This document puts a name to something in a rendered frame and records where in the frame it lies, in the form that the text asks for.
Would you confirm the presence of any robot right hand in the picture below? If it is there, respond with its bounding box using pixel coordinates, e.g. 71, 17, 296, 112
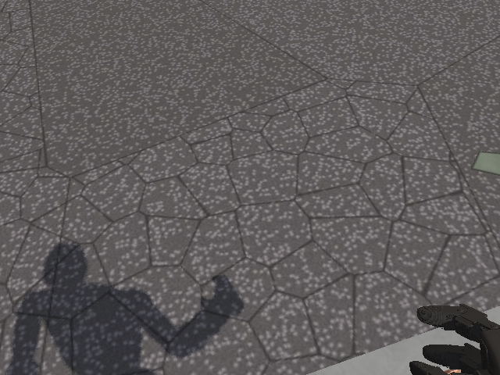
409, 304, 500, 375

